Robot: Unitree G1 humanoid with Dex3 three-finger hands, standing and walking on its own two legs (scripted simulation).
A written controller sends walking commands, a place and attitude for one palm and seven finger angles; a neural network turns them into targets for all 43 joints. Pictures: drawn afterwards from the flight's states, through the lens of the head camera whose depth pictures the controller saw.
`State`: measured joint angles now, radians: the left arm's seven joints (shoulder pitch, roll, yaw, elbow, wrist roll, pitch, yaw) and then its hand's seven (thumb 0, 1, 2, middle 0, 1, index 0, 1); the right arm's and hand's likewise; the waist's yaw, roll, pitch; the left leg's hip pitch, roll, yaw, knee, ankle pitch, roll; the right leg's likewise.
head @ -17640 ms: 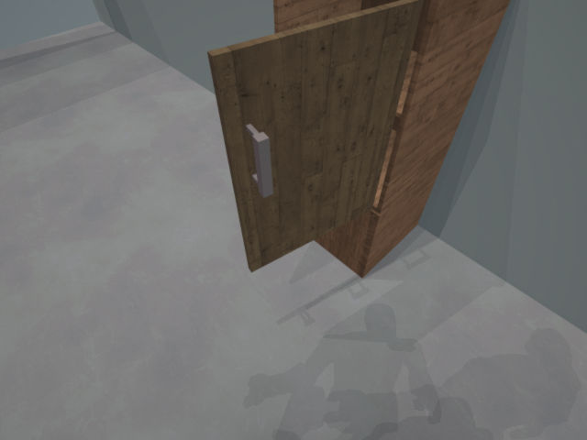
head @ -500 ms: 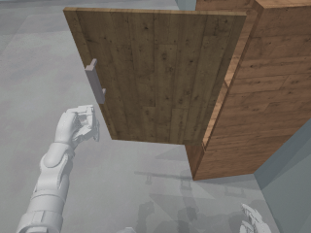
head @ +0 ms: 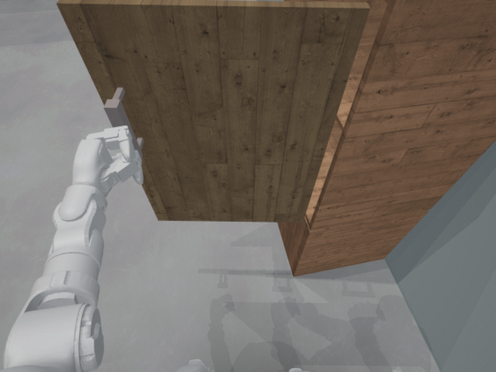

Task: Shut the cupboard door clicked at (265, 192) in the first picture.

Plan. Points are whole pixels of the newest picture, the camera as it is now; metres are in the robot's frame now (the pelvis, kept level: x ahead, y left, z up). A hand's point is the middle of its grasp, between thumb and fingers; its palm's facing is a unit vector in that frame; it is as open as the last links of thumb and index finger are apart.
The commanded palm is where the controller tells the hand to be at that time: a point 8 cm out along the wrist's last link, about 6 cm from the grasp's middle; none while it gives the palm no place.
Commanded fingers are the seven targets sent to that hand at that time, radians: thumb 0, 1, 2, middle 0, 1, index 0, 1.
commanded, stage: bring the fist close to the handle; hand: left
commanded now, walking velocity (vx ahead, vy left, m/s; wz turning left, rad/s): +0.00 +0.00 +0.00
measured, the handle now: (128, 126) +0.53 +0.21 +0.09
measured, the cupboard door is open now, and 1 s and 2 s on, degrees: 78 72 62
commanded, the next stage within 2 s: push the door shut along its arc in 0.22 s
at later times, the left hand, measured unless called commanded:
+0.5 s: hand (139, 161) +0.43 +0.17 +0.10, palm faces -0.07 -1.00 -0.02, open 3.1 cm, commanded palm +0.42 +0.22 +0.09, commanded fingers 0.00 0.90 0.90 -1.30 -1.50 -1.30 -1.50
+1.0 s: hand (148, 135) +0.49 +0.16 +0.10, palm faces -0.18 -0.98 -0.01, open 3.1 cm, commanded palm +0.50 +0.20 +0.09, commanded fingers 0.00 0.90 0.90 -1.30 -1.50 -1.30 -1.50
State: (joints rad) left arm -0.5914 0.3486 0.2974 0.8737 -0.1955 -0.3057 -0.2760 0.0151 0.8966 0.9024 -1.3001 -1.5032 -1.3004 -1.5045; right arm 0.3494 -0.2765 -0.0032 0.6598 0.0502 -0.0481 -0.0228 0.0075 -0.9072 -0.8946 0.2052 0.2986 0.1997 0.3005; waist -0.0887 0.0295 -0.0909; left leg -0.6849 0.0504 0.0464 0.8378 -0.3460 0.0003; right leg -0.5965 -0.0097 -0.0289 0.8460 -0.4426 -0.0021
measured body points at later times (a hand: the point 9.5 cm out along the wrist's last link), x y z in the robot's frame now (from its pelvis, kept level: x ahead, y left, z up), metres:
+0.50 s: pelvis -0.01 +0.00 +0.00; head +0.05 +0.00 +0.44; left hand +0.43 +0.22 +0.10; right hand +0.07 -0.26 -0.12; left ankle +0.04 +0.12 -0.70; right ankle -0.02 -0.12 -0.70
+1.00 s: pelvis -0.02 +0.00 -0.02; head +0.09 +0.01 +0.41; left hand +0.49 +0.22 +0.10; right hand -0.02 -0.27 -0.13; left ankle +0.04 +0.12 -0.70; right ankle -0.02 -0.12 -0.70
